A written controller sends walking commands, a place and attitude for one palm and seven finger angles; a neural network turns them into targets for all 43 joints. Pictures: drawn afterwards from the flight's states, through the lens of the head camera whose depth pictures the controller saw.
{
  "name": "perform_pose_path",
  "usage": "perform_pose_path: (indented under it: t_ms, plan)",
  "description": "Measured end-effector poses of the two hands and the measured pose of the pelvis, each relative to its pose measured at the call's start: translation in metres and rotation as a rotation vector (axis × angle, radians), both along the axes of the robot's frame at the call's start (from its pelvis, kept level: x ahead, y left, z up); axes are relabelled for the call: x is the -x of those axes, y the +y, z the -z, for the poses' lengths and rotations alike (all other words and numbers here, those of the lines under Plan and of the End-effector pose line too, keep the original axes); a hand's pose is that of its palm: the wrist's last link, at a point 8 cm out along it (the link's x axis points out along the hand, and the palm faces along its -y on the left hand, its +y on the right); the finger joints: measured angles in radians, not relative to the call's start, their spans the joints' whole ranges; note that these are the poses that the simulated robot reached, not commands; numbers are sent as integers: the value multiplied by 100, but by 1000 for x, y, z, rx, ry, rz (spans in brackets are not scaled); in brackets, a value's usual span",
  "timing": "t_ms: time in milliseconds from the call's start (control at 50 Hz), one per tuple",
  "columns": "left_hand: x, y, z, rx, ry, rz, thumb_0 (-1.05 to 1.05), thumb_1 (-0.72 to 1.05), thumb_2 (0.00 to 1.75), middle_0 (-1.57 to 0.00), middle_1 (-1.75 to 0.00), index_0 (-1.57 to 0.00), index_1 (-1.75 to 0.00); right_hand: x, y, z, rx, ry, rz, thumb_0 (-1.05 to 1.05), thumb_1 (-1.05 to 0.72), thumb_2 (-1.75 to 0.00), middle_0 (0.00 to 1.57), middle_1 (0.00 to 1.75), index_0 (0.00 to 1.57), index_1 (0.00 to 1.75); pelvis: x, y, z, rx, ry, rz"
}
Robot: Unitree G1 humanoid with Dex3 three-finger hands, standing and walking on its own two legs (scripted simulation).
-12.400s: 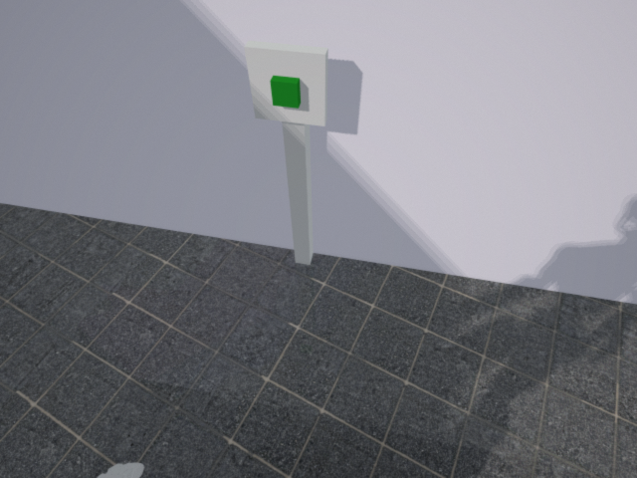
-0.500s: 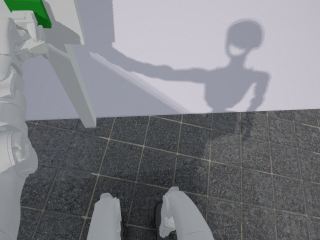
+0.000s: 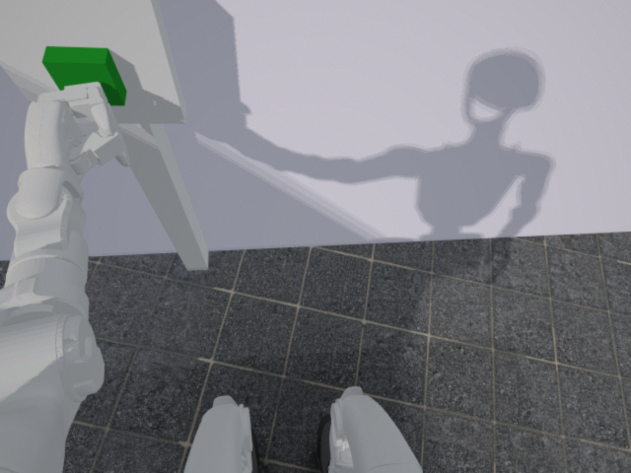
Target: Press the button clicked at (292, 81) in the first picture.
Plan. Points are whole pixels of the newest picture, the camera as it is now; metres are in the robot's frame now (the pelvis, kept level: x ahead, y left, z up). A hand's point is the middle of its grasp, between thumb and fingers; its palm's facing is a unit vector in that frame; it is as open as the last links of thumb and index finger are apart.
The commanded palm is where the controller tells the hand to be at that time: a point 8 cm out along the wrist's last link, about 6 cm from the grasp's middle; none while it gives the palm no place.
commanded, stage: pull the fist back off the button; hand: left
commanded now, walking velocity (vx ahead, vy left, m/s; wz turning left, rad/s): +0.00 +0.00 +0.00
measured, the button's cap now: (88, 75) +0.57 +0.23 +0.09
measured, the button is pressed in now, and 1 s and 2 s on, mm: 0 0 0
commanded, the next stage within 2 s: draw the hand back to the body in 0.50 s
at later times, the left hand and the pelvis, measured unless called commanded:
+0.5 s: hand (109, 196) +0.43 +0.20 +0.05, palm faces +0.04 -1.00 -0.03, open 3.1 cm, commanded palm +0.41 +0.25 +0.06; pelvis +0.05 +0.00 +0.03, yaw +1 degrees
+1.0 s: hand (59, 223) +0.36 +0.21 +0.13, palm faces +0.04 -1.00 -0.06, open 3.1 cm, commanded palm +0.32 +0.26 +0.14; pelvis +0.04 -0.01 +0.05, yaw +2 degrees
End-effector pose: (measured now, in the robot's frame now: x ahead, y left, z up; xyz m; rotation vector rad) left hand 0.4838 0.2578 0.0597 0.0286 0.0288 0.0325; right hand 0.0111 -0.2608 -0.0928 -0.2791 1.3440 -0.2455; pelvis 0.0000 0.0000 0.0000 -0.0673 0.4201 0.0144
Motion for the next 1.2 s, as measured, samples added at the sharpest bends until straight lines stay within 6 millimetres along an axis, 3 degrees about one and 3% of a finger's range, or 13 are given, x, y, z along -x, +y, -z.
perform_pose_path:
  t_ms: [180, 340, 500, 600, 700, 920, 1020, 1120, 1200]
  plan:
    - [15, 0, 4, -4, 3, 1, 2, 88, 90, -130, -149, -130, -150, -54, 1, -8, -27, -79, 1, 1, -90, -89, 20, 30, 20, 30, -26, 0, -13, -14, -21, 15]
    - [47, -2, 4, -1, 0, 10, 2, 89, 90, -130, -149, -130, -150, -104, 4, -14, -50, -156, -35, 1, -90, -89, 20, 30, 20, 30, -43, 0, -23, -20, -43, 5]
    - [78, -1, 4, -2, 0, -4, 2, 90, 90, -130, -149, -130, -150, -143, 6, -19, -58, -256, -91, 1, -90, -89, 20, 30, 20, 30, -46, -3, -25, -24, -67, -9]
    - [78, 1, 0, -5, -21, -9, 2, 90, 90, -130, -150, -131, -150, -151, 5, -15, -48, -285, -116, 1, -90, -89, 20, 30, 20, 30, -40, -6, -21, -24, -74, -19]
    - [82, -6, -13, -9, -39, 25, 2, 90, 90, -130, -150, -130, -150, -143, 4, -16, -60, -296, -95, 1, -90, -89, 20, 30, 20, 30, -35, -7, -23, -27, -94, -14]
    - [130, 3, -54, -26, -32, -17, 2, 90, 90, -130, -149, -130, -150, -128, 6, -43, -80, -352, -61, 1, -90, -89, 20, 30, 20, 30, -35, -10, -47, -39, -186, -14]
    - [151, 3, -72, -29, -52, -2, 2, 90, 90, -130, -149, -130, -150, -140, 3, -55, -71, -420, -74, 1, -90, -89, 20, 30, 20, 30, -36, -10, -55, -42, -224, -20]
    - [172, 1, -87, -32, -53, 4, 2, 90, 90, -130, -149, -130, -150, -165, 6, -70, -74, -526, -100, 1, -90, -89, 20, 30, 20, 30, -39, -10, -61, -47, -260, -24]
    - [189, 2, -102, -174, -2, -108, 2, 89, 90, -130, -149, -131, -150, -189, 13, -85, -73, -588, -117, 1, -90, -89, 20, 30, 20, 30, -43, -10, -71, -57, -302, -18]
